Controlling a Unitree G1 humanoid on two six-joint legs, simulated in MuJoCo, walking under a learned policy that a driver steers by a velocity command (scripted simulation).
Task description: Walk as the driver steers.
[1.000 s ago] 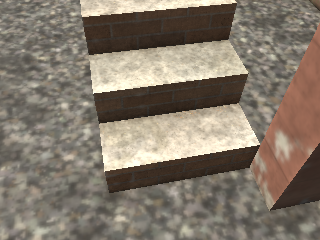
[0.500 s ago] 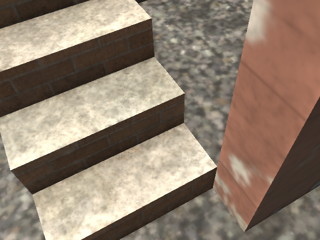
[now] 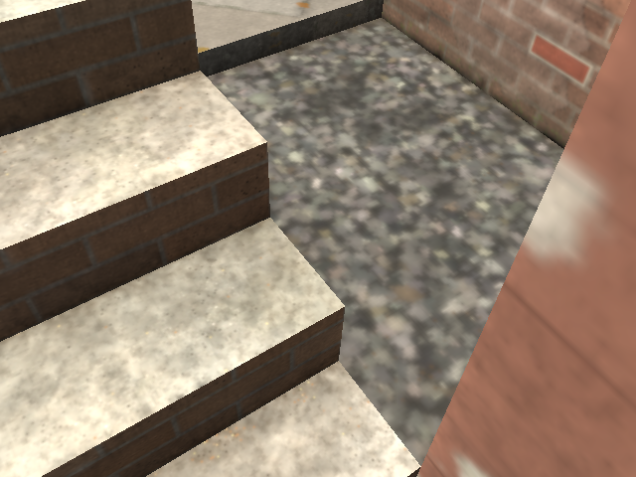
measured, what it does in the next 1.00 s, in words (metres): climbs, turning left: right foot, then left foot 0.19 m higher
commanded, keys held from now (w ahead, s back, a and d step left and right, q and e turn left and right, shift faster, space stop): w+q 0.82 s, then q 0.18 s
